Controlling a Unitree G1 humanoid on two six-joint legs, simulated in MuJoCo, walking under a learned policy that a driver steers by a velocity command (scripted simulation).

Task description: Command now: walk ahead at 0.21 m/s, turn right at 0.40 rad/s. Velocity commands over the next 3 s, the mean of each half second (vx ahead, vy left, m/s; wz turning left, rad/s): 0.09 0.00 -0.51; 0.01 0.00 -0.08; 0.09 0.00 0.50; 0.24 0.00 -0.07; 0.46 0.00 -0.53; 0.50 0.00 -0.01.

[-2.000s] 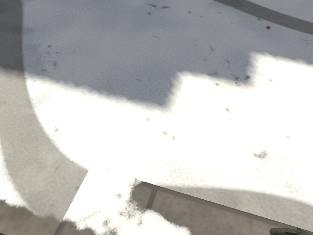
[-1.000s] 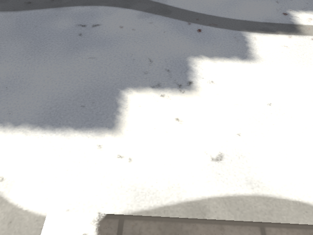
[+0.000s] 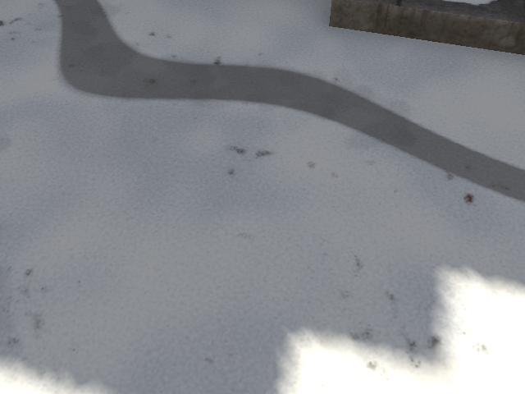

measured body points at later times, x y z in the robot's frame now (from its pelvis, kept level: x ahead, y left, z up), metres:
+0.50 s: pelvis +0.13 +0.03 -0.01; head +0.16 +0.03 +0.44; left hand +0.33 +0.27 -0.12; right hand +0.27 -0.28 -0.07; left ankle +0.24 +0.11 -0.74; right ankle +0.05 -0.06 -0.69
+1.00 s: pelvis +0.11 +0.01 +0.00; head +0.12 -0.01 +0.45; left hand +0.33 +0.21 -0.09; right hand +0.11 -0.30 -0.12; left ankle +0.15 +0.14 -0.66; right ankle +0.06 -0.10 -0.74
